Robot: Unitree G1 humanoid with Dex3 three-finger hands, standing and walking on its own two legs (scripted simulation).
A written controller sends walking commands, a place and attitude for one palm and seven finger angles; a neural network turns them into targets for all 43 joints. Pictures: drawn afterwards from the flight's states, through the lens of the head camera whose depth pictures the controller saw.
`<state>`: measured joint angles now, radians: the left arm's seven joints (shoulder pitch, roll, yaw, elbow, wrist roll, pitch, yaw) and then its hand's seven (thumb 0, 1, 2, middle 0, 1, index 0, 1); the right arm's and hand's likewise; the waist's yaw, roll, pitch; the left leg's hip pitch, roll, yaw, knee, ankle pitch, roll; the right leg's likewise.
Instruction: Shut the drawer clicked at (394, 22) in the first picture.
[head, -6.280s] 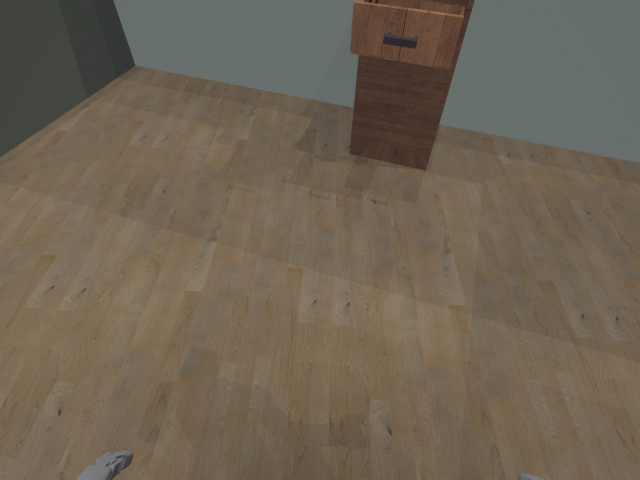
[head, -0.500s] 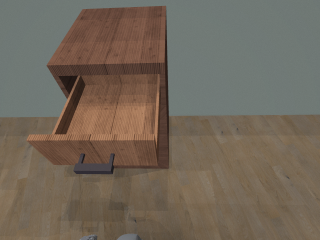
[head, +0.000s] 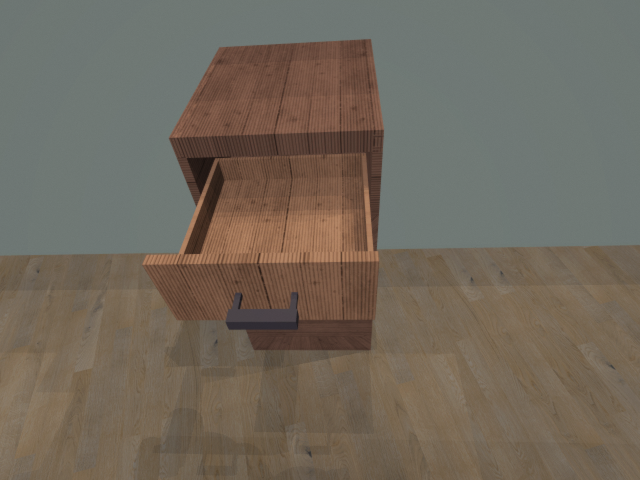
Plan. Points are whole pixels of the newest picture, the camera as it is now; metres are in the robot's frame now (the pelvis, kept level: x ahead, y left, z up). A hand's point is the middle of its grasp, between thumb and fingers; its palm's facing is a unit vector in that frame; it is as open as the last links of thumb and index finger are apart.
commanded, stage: come to a stop and stand still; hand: left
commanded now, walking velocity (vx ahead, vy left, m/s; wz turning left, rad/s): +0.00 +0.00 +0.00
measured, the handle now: (264, 308) +0.37 +0.13 -0.04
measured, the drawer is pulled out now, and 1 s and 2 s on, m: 0.27 0.27 0.27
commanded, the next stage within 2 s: look again from close up in 0.26 s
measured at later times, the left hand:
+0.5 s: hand out of the picture +0.02 +0.17 -0.16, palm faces +0.00 -0.98 -0.22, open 7.3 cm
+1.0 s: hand out of the picture +0.06 +0.15 -0.16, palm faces +0.08 -0.97 -0.22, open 7.3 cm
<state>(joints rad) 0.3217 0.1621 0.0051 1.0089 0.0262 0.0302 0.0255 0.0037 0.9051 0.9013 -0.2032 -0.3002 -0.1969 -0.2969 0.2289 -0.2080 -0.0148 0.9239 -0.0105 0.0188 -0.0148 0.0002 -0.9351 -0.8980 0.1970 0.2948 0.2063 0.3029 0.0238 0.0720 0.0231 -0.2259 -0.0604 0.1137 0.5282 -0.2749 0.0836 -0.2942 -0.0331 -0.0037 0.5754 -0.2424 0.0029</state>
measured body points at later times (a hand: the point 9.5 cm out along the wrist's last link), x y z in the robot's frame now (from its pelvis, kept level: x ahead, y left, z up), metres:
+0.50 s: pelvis +0.02 +0.00 +0.01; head +0.03 -0.02 +0.46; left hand +0.03 +0.22 -0.14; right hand +0.00 -0.21 -0.16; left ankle +0.01 +0.06 -0.73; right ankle +0.04 -0.13 -0.73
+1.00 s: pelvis +0.05 -0.03 +0.01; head +0.06 -0.04 +0.46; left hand +0.06 +0.20 -0.14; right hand +0.06 -0.25 -0.15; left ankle +0.01 +0.06 -0.73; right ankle +0.04 -0.13 -0.73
